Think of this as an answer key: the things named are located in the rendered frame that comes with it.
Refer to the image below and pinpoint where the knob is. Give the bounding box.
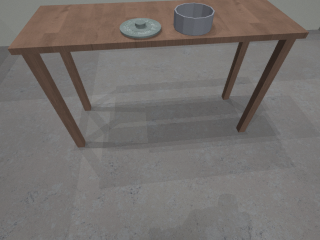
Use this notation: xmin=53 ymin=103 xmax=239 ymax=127
xmin=135 ymin=20 xmax=146 ymax=28

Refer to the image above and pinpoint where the lid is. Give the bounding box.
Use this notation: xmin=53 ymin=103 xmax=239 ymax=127
xmin=119 ymin=18 xmax=161 ymax=39

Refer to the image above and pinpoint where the table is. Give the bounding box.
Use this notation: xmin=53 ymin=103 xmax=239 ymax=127
xmin=8 ymin=0 xmax=309 ymax=148

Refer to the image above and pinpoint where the pot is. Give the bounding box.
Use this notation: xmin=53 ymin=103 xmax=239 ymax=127
xmin=173 ymin=2 xmax=215 ymax=36

